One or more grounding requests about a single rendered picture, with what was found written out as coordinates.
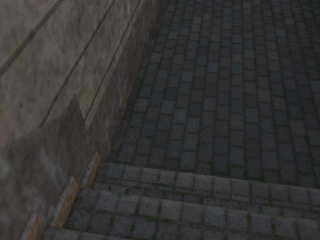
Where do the stairs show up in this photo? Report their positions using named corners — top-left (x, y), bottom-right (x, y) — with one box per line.
top-left (63, 162), bottom-right (320, 240)

